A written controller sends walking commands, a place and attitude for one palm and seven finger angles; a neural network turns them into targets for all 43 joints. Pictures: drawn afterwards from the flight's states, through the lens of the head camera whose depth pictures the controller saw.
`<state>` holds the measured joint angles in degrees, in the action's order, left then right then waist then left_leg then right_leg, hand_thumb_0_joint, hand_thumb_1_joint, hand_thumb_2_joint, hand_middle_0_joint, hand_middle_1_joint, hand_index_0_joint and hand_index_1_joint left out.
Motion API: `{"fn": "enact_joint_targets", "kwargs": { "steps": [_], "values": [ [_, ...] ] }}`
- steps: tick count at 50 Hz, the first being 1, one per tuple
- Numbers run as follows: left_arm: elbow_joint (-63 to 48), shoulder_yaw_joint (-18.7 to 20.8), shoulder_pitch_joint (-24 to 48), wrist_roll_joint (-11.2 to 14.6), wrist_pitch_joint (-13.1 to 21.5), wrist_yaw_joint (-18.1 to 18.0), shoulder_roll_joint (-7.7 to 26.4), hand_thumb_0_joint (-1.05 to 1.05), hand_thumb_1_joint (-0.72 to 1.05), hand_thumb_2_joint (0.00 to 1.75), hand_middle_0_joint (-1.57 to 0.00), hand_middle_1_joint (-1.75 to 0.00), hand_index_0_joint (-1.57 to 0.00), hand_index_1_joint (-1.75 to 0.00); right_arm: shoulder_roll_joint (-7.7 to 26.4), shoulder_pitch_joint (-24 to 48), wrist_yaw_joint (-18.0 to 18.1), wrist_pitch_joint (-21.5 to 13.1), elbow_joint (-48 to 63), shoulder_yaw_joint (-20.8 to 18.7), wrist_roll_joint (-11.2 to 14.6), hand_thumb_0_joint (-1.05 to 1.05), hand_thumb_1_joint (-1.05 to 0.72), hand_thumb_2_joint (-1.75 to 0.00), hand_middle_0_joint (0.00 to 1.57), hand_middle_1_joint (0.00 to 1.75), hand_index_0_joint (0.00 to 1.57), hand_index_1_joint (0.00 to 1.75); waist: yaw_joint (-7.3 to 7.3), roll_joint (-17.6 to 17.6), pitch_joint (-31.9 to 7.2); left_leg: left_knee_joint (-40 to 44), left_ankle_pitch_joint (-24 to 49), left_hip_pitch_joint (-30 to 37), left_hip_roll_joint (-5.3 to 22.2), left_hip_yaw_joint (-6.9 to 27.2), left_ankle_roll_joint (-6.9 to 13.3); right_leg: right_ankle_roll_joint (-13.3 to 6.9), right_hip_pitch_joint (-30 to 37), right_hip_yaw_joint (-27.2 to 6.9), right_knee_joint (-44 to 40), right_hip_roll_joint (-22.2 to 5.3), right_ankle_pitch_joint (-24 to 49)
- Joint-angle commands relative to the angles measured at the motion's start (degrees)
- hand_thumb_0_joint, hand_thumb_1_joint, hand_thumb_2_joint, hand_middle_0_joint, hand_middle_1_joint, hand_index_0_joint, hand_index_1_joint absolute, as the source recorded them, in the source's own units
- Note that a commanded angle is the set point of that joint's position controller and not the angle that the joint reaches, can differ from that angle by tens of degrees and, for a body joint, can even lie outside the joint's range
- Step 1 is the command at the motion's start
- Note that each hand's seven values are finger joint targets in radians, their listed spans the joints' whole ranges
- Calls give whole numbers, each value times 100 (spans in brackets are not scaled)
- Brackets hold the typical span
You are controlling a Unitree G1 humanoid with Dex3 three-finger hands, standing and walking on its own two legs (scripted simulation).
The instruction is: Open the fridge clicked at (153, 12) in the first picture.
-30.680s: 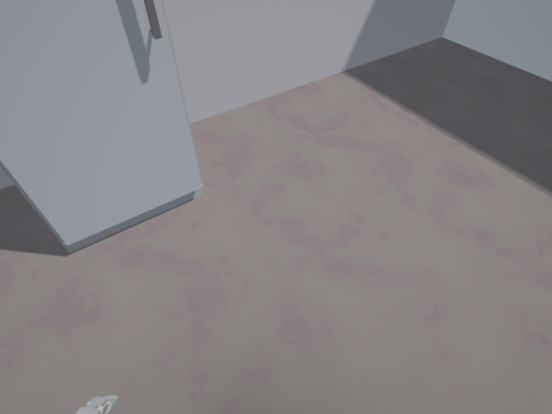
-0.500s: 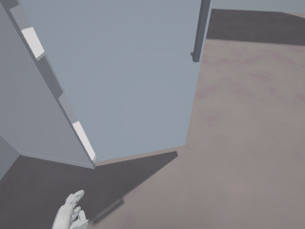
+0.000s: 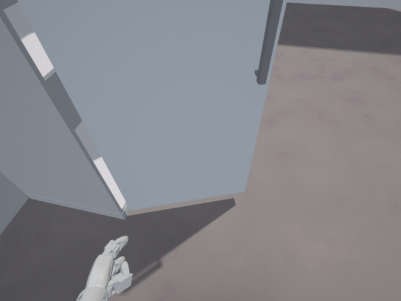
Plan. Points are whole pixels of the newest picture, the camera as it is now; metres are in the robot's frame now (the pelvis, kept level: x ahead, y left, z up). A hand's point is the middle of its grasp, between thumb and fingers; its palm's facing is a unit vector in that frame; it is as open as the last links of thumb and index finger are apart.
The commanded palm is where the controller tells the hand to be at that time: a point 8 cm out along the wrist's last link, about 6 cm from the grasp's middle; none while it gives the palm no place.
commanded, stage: let the arm hang, fingers relaxed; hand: right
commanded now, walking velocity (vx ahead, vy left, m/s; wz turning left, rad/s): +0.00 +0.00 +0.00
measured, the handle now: (269, 22) +0.72 -0.12 +0.21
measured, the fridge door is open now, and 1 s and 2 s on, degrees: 67 67 67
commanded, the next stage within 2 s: look to check the result in 1.18 s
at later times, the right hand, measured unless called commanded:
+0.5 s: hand out of the picture -0.07 -0.18 -0.18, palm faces +0.04 +0.99 -0.16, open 7.0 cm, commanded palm none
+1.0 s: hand out of the picture -0.03 -0.17 -0.17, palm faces +0.02 +0.98 -0.18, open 7.3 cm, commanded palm none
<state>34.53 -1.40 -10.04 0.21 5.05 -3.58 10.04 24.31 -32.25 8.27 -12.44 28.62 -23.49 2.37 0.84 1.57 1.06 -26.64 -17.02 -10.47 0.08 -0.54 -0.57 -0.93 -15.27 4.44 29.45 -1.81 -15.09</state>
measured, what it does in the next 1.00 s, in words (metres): stands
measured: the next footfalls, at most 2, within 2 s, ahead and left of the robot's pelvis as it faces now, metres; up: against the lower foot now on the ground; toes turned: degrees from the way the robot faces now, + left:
none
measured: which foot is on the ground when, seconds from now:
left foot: down 0.00-1.00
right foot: down 0.00-1.00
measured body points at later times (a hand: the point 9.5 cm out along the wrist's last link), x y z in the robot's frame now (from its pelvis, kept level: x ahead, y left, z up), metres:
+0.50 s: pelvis -0.03 -0.01 +0.00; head -0.01 -0.03 +0.45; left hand -0.02 +0.24 -0.14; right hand -0.07 -0.23 -0.17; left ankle -0.03 +0.13 -0.74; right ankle +0.00 -0.11 -0.74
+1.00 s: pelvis -0.03 -0.01 +0.00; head -0.03 -0.01 +0.45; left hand -0.04 +0.20 -0.16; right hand -0.03 -0.23 -0.16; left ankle -0.03 +0.13 -0.74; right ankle +0.00 -0.11 -0.74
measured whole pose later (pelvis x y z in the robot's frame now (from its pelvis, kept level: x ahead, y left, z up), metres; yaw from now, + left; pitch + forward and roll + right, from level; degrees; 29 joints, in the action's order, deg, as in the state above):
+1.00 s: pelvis -0.03 -0.01 +0.00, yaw +0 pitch -1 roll +0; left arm 63.6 0.5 -17.8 -1.5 -0.7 -1.5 7.1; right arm 7.4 -15.8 2.3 -0.2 -65.1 -0.1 -1.4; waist 1.0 -0.8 0.3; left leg -24.8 -13.7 -10.4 1.5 -0.8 -1.2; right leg -2.1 -14.3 4.7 25.5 -0.4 -10.7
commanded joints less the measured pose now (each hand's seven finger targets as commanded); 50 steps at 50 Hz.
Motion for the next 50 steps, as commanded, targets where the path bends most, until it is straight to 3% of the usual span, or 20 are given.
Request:
{"fn": "enact_joint_targets", "kwargs": {
  "steps": [1, 3, 4, 5, 6, 7, 9, 10, 12, 15, 16, 20, 25, 29, 35, 39, 50],
  "values": [
    [-785, 335, 337, 34, 244, -104, 792, 0, 90, 90, -20, -30, -20, -30, 955, -63, 148, -327, 886, -869, 109, 0, -90, -90, 20, 30, 20, 30, -63, -579, -847, 259, 2129, 319, 302, 269, 108, -64, 315, -494, -458, -423, 1749],
    [-758, 324, 355, 35, 238, -117, 789, 0, 90, 90, -20, -30, -20, -30, 876, 64, 133, -314, 783, -776, 106, 0, -90, -90, 20, 30, 20, 30, -55, -533, -754, 356, 1854, 177, 292, 321, 94, -72, 321, -480, -552, -411, 1347],
    [286, 605, 681, 116, 512, 423, 1936, 0, 90, 90, -20, -30, -20, -30, -19, 599, -684, 611, -3316, 1734, -383, 0, -90, -90, 20, 30, 20, 30, 163, -552, -299, -449, 2374, -546, 775, -51, 175, -64, -121, -510, 354, -513, 2013],
    [280, 644, 289, 84, 134, 434, 1648, 0, 90, 90, -20, -30, -20, -30, -150, 638, -799, 1088, -3502, 1638, -375, 0, -90, -90, 20, 30, 20, 30, 75, -566, -638, -246, 1592, -661, 757, 221, 204, -34, -17, -484, 217, -579, 1520],
    [345, 610, 158, -1, 33, 410, 1483, 0, 90, 90, -20, -30, -20, -30, -343, 813, -813, 1162, -3764, 1765, -428, 0, -90, -90, 20, 30, 20, 30, 33, -147, -659, -290, 1042, -706, 661, 104, 225, -96, -141, -607, 187, -629, 1211],
    [330, 507, 136, -44, -89, 401, 1433, 0, 90, 90, -20, -30, -20, -30, -343, 935, -837, 1183, -4093, 1793, -407, 0, -90, -90, 20, 30, 20, 30, -24, 58, -624, -277, 567, -672, 623, 49, 202, -214, -377, -805, 43, -664, 806],
    [407, 435, 195, -141, -222, 382, 1449, 0, 90, 90, -20, -30, -20, -30, -248, 1313, -846, 1198, -4785, 1857, -428, 0, -90, -90, 20, 30, 20, 30, -40, 774, -414, -121, 162, -693, 570, 139, 246, -281, -507, -992, -76, -574, 573],
    [475, 420, 194, -171, -273, 374, 1432, 0, 90, 90, -20, -30, -20, -30, -232, 1484, -838, 1207, -5167, 1899, -426, 0, -90, -90, 20, 30, 20, 30, -31, 860, -318, -31, 215, -700, 602, 221, 271, -276, -456, -988, -101, -512, 632],
    [709, 355, 116, -215, -388, 363, 1220, 0, 90, 90, -20, -30, -20, -30, -328, 1667, -789, 1263, -5946, 2023, -402, 0, -90, -90, 20, 30, 20, 30, -28, 597, -264, 29, 427, -622, 622, 338, 286, -216, -297, -896, -224, -402, 826],
    [1112, 274, 62, -215, -480, 332, 1129, 0, 90, 90, -20, -30, -20, -30, -355, 1795, -751, 1313, -6977, 2129, -371, 0, -90, -90, 20, 30, 20, 30, -55, -257, -57, 215, 28, -458, 488, 331, 234, -189, -294, -906, -704, -377, 314],
    [1220, 267, 18, -190, -489, 323, 1133, 0, 90, 90, -20, -30, -20, -30, -297, 1720, -745, 1295, -7259, 2148, -368, 0, -90, -90, 20, 30, 20, 30, -83, -380, -75, 304, 69, -343, 474, 340, 236, -180, -262, -907, -746, -370, 271],
    [1730, 279, -287, -187, -508, 238, 822, 0, 90, 90, -20, -30, -20, -30, -592, 1427, -727, 1241, -8169, 2140, -338, 0, -90, -90, 20, 30, 20, 30, -71, -1097, -186, 612, 113, -219, 481, 363, 323, -158, -56, -791, -876, -322, -234],
    [2166, 302, -775, -137, -515, 176, 685, 0, 90, 90, -20, -30, -20, -30, -772, 1217, -718, 1207, -8795, 2232, -312, 0, -90, -90, 20, 30, 20, 30, -36, -769, -105, 743, 275, -192, 446, 253, 311, -174, 92, -831, -986, -426, -147],
    [2409, 314, -1009, -116, -530, 156, 569, 0, 90, 90, -20, -30, -20, -30, -922, 1077, -680, 1195, -9128, 2283, -310, 0, -90, -90, 20, 30, 20, 30, -28, -270, 119, 814, 230, -297, 468, 226, 287, -183, 136, -807, -1019, -448, -92],
    [2640, 328, -1172, -126, -545, 157, 452, 0, 90, 90, -20, -30, -20, -30, -1043, 961, -633, 1203, -9349, 2291, -318, 0, -90, -90, 20, 30, 20, 30, -36, -136, 320, 815, -40, -443, 443, 263, 269, -189, 71, -802, -1147, -443, -363],
    [2715, 325, -1214, -136, -536, 166, 334, 0, 90, 90, -20, -30, -20, -30, -1102, 978, -610, 1184, -9374, 2277, -323, 0, -90, -90, 20, 30, 20, 30, -29, 42, 380, 809, -4, -489, 464, 291, 259, -173, 66, -721, -1101, -407, -168],
    [2782, 319, -1124, -151, -498, 160, 244, 0, 90, 90, -20, -30, -20, -30, -1143, 1159, -600, 1182, -9283, 2227, -322, 0, -90, -90, 20, 30, 20, 30, -57, -314, 508, 745, 255, -403, 454, 286, 236, -151, 0, -713, -1200, -406, -30]
  ]
}}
